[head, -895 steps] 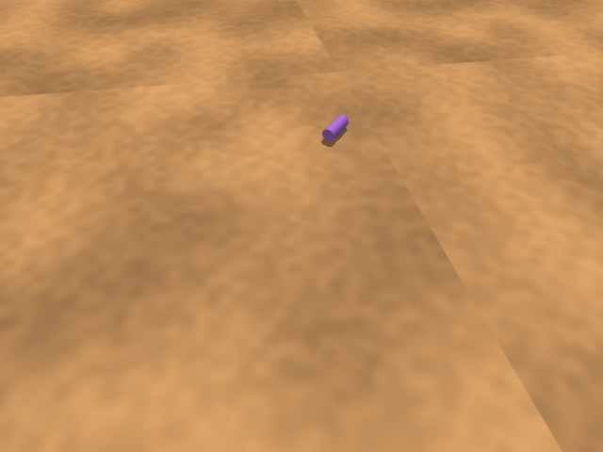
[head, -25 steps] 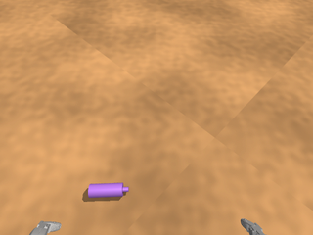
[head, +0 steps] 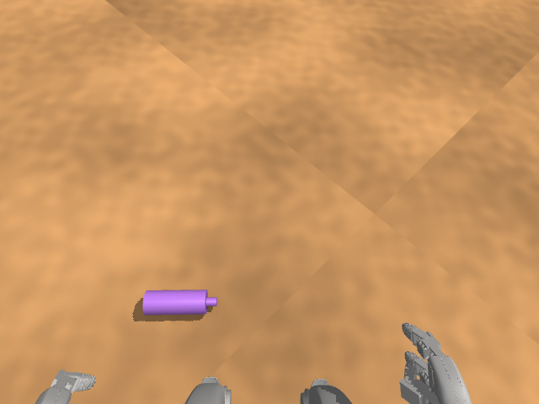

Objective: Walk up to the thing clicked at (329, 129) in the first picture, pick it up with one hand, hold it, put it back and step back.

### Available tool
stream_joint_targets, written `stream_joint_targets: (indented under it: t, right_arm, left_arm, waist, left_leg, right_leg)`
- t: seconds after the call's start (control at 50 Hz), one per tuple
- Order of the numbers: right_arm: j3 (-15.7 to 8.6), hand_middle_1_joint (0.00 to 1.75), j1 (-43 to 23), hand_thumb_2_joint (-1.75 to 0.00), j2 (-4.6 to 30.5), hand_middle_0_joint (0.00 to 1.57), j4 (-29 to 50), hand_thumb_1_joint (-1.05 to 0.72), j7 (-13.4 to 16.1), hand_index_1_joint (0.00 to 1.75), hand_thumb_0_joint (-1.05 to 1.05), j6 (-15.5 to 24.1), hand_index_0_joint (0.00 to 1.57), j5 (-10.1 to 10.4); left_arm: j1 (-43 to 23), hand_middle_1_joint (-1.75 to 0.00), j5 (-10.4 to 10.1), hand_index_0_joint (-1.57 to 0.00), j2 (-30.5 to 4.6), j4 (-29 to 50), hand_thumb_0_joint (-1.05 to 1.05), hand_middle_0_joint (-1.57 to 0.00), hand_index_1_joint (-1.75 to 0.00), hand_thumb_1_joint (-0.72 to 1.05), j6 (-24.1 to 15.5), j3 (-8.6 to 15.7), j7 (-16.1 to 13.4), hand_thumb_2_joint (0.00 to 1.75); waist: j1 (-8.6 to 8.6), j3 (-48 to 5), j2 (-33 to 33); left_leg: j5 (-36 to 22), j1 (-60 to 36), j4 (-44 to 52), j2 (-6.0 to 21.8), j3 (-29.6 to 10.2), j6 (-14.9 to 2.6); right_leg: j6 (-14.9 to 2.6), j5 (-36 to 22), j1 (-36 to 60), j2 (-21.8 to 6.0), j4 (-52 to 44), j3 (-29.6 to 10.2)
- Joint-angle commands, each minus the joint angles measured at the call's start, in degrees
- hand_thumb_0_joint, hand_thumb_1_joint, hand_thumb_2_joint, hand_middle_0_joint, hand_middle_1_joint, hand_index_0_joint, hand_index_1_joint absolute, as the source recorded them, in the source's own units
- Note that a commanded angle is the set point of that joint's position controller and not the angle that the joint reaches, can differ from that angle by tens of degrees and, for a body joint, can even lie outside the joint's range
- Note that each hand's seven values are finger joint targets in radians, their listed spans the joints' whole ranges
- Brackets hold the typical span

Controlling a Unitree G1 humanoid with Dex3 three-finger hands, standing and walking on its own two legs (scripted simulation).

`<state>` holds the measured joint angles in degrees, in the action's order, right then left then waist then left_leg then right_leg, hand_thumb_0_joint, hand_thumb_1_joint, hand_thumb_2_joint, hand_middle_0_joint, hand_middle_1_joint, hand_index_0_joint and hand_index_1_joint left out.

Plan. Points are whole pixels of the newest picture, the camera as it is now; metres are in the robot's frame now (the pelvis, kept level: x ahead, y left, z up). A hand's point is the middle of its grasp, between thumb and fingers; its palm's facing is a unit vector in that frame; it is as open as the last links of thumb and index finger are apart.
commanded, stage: rise first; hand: left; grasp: from above
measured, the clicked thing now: (181, 302) +0.46 +0.24 -0.64
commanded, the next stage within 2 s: none
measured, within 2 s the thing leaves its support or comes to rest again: neither
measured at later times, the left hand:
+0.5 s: hand (113, 364) +0.24 +0.30 -0.30, palm faces -0.44 -0.46 -0.77, open 14.2 cm
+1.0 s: hand (135, 329) +0.34 +0.31 -0.44, palm faces -0.45 -0.09 -0.89, open 14.1 cm
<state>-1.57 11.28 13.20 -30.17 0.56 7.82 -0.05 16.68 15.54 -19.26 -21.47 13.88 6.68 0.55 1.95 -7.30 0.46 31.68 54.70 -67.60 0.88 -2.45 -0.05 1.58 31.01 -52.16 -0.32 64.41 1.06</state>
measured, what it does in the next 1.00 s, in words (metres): lowers itself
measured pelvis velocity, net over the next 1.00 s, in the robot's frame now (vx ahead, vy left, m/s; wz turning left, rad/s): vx -0.10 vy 0.00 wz -0.10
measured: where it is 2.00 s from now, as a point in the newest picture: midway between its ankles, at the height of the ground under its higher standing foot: outside the picture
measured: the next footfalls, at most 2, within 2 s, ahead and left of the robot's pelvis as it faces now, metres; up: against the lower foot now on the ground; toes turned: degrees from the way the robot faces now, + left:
none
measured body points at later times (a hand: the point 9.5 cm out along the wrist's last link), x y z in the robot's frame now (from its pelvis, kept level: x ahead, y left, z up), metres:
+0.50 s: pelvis -0.06 -0.01 -0.17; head +0.13 +0.00 +0.24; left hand +0.26 +0.32 -0.25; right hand +0.13 -0.29 -0.29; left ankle +0.00 +0.11 -0.65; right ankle +0.00 -0.14 -0.65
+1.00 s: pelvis -0.10 +0.00 -0.31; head +0.12 +0.05 +0.08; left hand +0.36 +0.31 -0.39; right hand -0.04 -0.28 -0.42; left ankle +0.00 +0.11 -0.65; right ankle +0.00 -0.14 -0.65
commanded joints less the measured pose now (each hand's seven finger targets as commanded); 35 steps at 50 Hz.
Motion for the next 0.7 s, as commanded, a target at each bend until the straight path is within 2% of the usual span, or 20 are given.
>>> stream_joint_targets:
  t: [0.0, 0.04, 0.1, 0.12, 0.14, 0.18, 0.24, 0.26, 0.28, 0.3, 0.34, 0.38, 0.4, 0.42, 0.48, 0.52, 0.6, 0.64, 0.66, 0.68]
  right_arm:
    - [-3.8, 0.3, 0.2, -0.91, 8.9, 0.2, 8.3, -0.94, 0.4, 0.3, 0.0, 3.0, 0.2, 0.5]
    - [-3.6, 0.3, -0.1, -0.91, 9.1, 0.2, 8.1, -0.95, 0.4, 0.3, 0.0, 3.3, 0.2, 0.6]
    - [-3.3, 0.3, -1.0, -0.92, 9.4, 0.2, 7.2, -0.98, 0.6, 0.3, 0.0, 4.3, 0.2, 0.7]
    - [-3.2, 0.3, -1.3, -0.92, 9.6, 0.2, 6.5, -0.98, 0.5, 0.3, 0.0, 4.6, 0.2, 0.4]
    - [-3.4, 0.3, -1.5, -0.92, 10.0, 0.2, 5.9, -0.98, 0.3, 0.3, 0.0, 5.0, 0.2, 0.5]
    - [-3.6, 0.3, -2.1, -0.92, 10.6, 0.2, 5.2, -0.97, 0.2, 0.3, 0.0, 5.7, 0.2, 0.4]
    - [-4.1, 0.3, -2.0, -0.92, 11.2, 0.2, 3.4, -0.97, -0.2, 0.3, 0.0, 6.4, 0.2, 0.3]
    - [-4.2, 0.3, -2.0, -0.92, 11.4, 0.2, 3.1, -0.98, -0.3, 0.3, 0.0, 6.5, 0.2, 0.3]
    - [-4.4, 0.3, -2.3, -0.92, 12.0, 0.2, 2.3, -0.98, -0.3, 0.3, 0.0, 6.4, 0.2, 0.3]
    - [-4.6, 0.3, -2.3, -0.92, 12.4, 0.2, 1.7, -0.97, -0.4, 0.3, 0.0, 6.2, 0.2, 0.4]
    - [-4.7, 0.3, -2.2, -0.92, 12.7, 0.2, 0.7, -0.98, -0.6, 0.3, 0.0, 5.5, 0.2, 0.6]
    - [-4.8, 0.3, -1.9, -0.92, 12.7, 0.2, -0.3, -0.97, -0.9, 0.3, 0.0, 4.7, 0.2, 0.7]
    - [-4.8, 0.3, -1.5, -0.92, 13.1, 0.2, -1.2, -0.96, -1.1, 0.3, 0.0, 4.2, 0.2, 0.7]
    - [-5.2, 0.3, -0.9, -0.92, 13.6, 0.2, -1.7, -0.96, -1.3, 0.3, 0.0, 3.8, 0.2, 0.8]
    - [-5.7, 0.3, 0.8, -0.91, 13.2, 0.2, -3.8, -0.95, -2.0, 0.3, 0.0, 2.6, 0.2, 0.4]
    - [-5.7, 0.3, 1.8, -0.92, 13.5, 0.2, -5.2, -0.95, -2.3, 0.3, 0.0, 1.9, 0.2, 0.0]
    - [-5.7, 0.3, 2.7, -0.92, 13.9, 0.2, -6.5, -0.95, -2.9, 0.3, 0.0, 0.5, 0.2, -0.8]
    - [-5.5, 0.3, 2.9, -0.91, 14.4, 0.2, -7.0, -0.93, -3.1, 0.3, 0.0, -0.3, 0.2, -1.3]
    - [-5.4, 0.3, 3.2, -0.91, 14.4, 0.2, -7.0, -0.93, -3.3, 0.3, 0.0, -0.8, 0.2, -1.5]
    - [-5.1, 0.3, 3.3, -0.9, 14.4, 0.2, -7.2, -0.9, -3.4, 0.3, 0.0, -1.2, 0.2, -1.7]
  left_arm:
    - [4.3, -1.04, 1.0, -0.09, -9.4, 9.2, 0.0, -0.09, -1.05, -0.61, -1.1, 4.4, -0.9, 0.98]
    - [0.1, -1.06, 2.3, -0.09, -11.4, 9.6, 0.0, -0.1, -1.06, -0.61, -1.8, 4.8, -1.1, 0.98]
    - [-7.3, -1.06, 5.5, -0.11, -12.8, 3.6, 0.0, -0.11, -1.06, -0.61, -4.5, 4.7, -1.5, 0.97]
    - [-10.0, -1.04, 6.5, -0.11, -14.5, 1.5, 0.0, -0.12, -1.05, -0.61, -5.9, 5.9, -1.6, 0.98]
    - [-11.8, -1.05, 7.7, -0.1, -14.8, -0.1, 0.0, -0.11, -1.06, -0.61, -7.5, 5.6, -1.6, 0.98]
    - [-14.9, -1.04, 10.1, -0.1, -16.8, -2.5, 0.0, -0.11, -1.05, -0.61, -10.9, 6.4, -1.6, 0.98]
    - [-18.2, -1.04, 13.3, -0.12, -16.8, -3.6, 0.0, -0.13, -1.04, -0.61, -15.9, 4.4, -1.3, 0.97]
    - [-21.0, -1.04, 14.4, -0.13, -18.4, -3.1, 0.0, -0.14, -1.05, -0.61, -17.4, 4.8, -1.3, 0.97]
    - [-22.2, -1.02, 15.7, -0.14, -21.3, -4.0, 0.0, -0.16, -1.03, -0.61, -18.7, 6.5, -1.5, 0.97]
    - [-23.1, -1.02, 17.0, -0.14, -22.8, -6.9, 0.0, -0.15, -1.04, -0.61, -19.7, 7.4, -1.9, 0.98]
    - [-27.0, -1.03, 19.9, -0.13, -26.8, -8.2, 0.0, -0.15, -1.04, -0.61, -21.6, 9.4, -3.1, 0.99]
    - [-29.2, -1.06, 22.5, -0.1, -26.4, -10.9, 0.0, -0.11, -1.07, -0.61, -22.5, 8.9, -4.0, 1.01]
    - [-31.2, -1.07, 23.6, -0.09, -28.3, -11.2, 0.0, -0.1, -1.08, -0.61, -22.8, 9.7, -4.5, 1.01]
    - [-32.8, -1.08, 24.7, -0.1, -28.7, -13.3, 0.0, -0.1, -1.08, -0.61, -23.0, 9.8, -4.6, 1.01]
    - [-41.0, -1.07, 27.3, -0.1, -28.6, -18.2, 0.0, -0.1, -1.07, -0.59, -24.2, 7.4, -4.1, 1.01]
    - [-46.4, -1.08, 29.8, -0.11, -33.7, -20.3, 0.0, -0.11, -1.08, -0.57, -25.7, 9.1, -4.0, 0.99]
    - [-53.5, -1.06, 34.7, -0.11, -35.2, -25.3, 0.0, -0.11, -1.07, -0.59, -29.5, 7.9, -3.8, 1.01]
    - [-56.3, -1.06, 36.5, -0.11, -38.6, -26.4, 0.0, -0.11, -1.05, -0.56, -31.5, 9.2, -4.2, 1.0]
    - [-59.1, -1.06, 37.4, -0.1, -38.6, -26.2, 0.0, -0.09, -1.05, -0.57, -32.4, 8.5, -4.4, 1.02]
    - [-60.4, -1.04, 38.6, -0.09, -40.4, -26.6, 0.0, -0.08, -1.04, -0.55, -33.3, 9.4, -4.9, 1.02]
  waist:
    - [-0.58, -14.5, 5.3]
    - [0.03, -14.4, 5.1]
    - [1.96, -12.8, 2.9]
    - [1.43, -12.4, 3.2]
    - [1.51, -13.9, 3.4]
    - [1.13, -16.4, 4.7]
    - [0.86, -22.1, 5.5]
    - [0.58, -24.2, 6.5]
    - [-0.22, -25.8, 7.5]
    - [-0.15, -26.0, 6.2]
    - [-1.38, -28.9, 6.4]
    - [-1.44, -31.0, 6.5]
    - [-2.04, -33.2, 7.3]
    - [-1.81, -34.9, 7.4]
    - [-0.17, -35.2, 2.8]
    - [-0.31, -37.8, 1.8]
    - [0.41, -37.2, 1.6]
    - [-0.13, -37.6, 2.8]
    - [0.69, -37.3, 3.8]
    - [0.02, -37.5, 4.8]
  left_leg:
    - [-20.6, -10.1, 7.7, 0.4, -1.0, 0.3]
    - [-17.8, -7.8, 6.1, 0.2, -0.9, 0.21]
    - [-12.5, -0.3, 0.5, -0.4, -0.2, -0.49]
    - [-10.5, 2.7, -1.6, -0.4, 0.0, -0.5]
    - [-10.5, 3.7, -3.1, -0.5, -0.1, -0.37]
    - [-7.9, 7.1, -6.5, -0.8, 0.2, -0.3]
    - [-7.3, 10.5, -11.3, -1.2, 0.6, -0.33]
    - [-7.7, 11.1, -12.9, -1.2, 0.4, -0.23]
    - [-8.0, 12.5, -14.8, -1.2, 0.5, -0.19]
    - [-7.4, 14.5, -16.2, -1.2, 0.2, -0.23]
    - [-8.4, 18.2, -20.1, -1.6, 1.2, -0.54]
    - [-10.2, 19.7, -22.4, -1.4, 1.0, -0.54]
    - [-12.9, 19.5, -24.1, -1.3, 1.1, -0.67]
    - [-14.5, 19.3, -25.4, -1.3, 0.8, -0.66]
    - [-12.7, 26.6, -31.2, -1.3, 1.4, -1.76]
    - [-12.1, 30.4, -34.7, -1.3, 2.0, -2.12]
    - [-5.9, 35.1, -37.7, -1.0, 1.7, -1.8]
    - [-3.7, 36.6, -38.9, -1.0, 1.8, -1.64]
    - [-1.7, 37.5, -39.6, -1.0, 1.6, -1.72]
    - [-1.3, 37.7, -39.9, -1.0, 1.6, -1.57]
  right_leg:
    - [-2.95, -14.9, 3.1, 1.2, -3.0, 1.7]
    - [-2.93, -13.4, 1.0, 1.2, -1.7, 1.5]
    - [-2.83, -10.4, -5.2, 1.2, 2.1, 1.1]
    - [-2.79, -8.8, -7.9, 1.0, 4.2, 0.8]
    - [-2.94, -8.3, -10.1, 1.0, 6.5, 0.7]
    - [-2.85, -6.4, -14.3, 0.9, 10.0, 0.3]
    - [-2.91, -6.4, -17.8, 0.9, 14.8, -0.2]
    - [-3.01, -6.6, -20.0, 1.0, 16.7, -0.2]
    - [-3.01, -6.7, -21.6, 1.0, 18.4, -0.3]
    - [-3.03, -5.9, -23.4, 1.2, 19.8, 0.0]
    - [-3.0, -7.1, -24.9, 1.2, 22.3, -0.3]
    - [-3.22, -7.9, -27.6, 1.4, 25.2, 0.2]
    - [-3.26, -9.7, -28.5, 1.3, 26.6, 0.4]
    - [-3.34, -10.4, -29.9, 1.4, 28.0, 0.7]
    - [-2.75, -10.6, -31.3, 1.6, 29.7, 0.7]
    - [-2.36, -11.4, -29.9, 1.5, 31.8, 0.4]
    - [-2.65, -5.1, -35.3, 1.9, 35.1, 1.6]
    - [-2.78, -2.9, -37.2, 2.0, 36.6, 1.9]
    - [-2.87, -1.1, -39.4, 2.2, 37.2, 2.1]
    - [-2.96, -0.3, -39.9, 2.2, 38.1, 2.4]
